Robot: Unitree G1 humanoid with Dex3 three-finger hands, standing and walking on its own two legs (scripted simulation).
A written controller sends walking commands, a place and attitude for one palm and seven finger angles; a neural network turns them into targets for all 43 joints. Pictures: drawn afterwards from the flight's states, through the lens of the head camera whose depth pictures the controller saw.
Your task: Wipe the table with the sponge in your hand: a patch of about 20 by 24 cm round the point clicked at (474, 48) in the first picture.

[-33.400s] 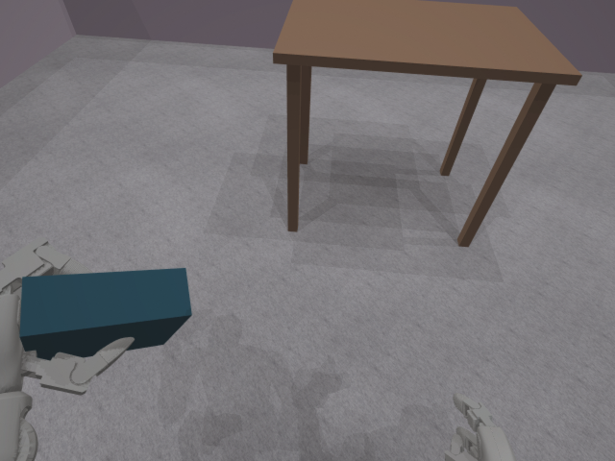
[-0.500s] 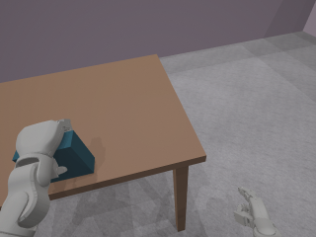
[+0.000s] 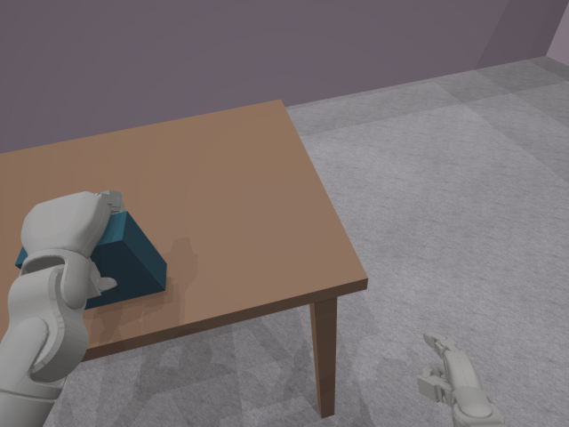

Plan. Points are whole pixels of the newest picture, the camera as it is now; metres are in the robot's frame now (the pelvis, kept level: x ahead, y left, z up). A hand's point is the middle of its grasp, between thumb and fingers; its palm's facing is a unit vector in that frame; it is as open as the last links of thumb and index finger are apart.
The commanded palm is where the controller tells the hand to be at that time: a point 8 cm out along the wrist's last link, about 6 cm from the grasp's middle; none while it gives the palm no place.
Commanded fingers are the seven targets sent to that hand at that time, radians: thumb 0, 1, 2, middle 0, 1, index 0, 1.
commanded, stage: lift the sponge slowly off the table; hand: left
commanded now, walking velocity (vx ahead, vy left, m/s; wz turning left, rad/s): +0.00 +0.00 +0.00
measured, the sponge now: (109, 272) +0.26 +0.30 +0.11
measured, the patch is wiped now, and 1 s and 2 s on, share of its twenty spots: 1.00 1.00 1.00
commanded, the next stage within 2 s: bring the sponge back beside the body in 0.90 s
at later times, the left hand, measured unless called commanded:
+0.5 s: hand (72, 235) +0.25 +0.31 +0.19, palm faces +0.12 -0.01 -0.99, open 9.2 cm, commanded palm +0.22 +0.31 +0.26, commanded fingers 0.00 0.10 1.30 -1.20 -1.60 -1.20 -1.60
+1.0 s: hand (66, 222) +0.26 +0.31 +0.21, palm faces +0.12 -0.01 -0.99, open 9.2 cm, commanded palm +0.22 +0.31 +0.28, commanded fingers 0.00 0.10 1.30 -1.20 -1.60 -1.20 -1.60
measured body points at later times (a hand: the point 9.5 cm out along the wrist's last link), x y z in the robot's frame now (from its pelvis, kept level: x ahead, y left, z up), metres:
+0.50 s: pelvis -0.01 +0.00 +0.00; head -0.02 -0.05 +0.45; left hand +0.24 +0.30 +0.24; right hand +0.24 -0.20 -0.09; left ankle -0.02 +0.11 -0.74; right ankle +0.00 -0.10 -0.74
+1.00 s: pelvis -0.03 +0.01 +0.00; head -0.03 -0.04 +0.45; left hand +0.25 +0.30 +0.26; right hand +0.23 -0.18 -0.09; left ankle -0.02 +0.11 -0.74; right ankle +0.00 -0.10 -0.74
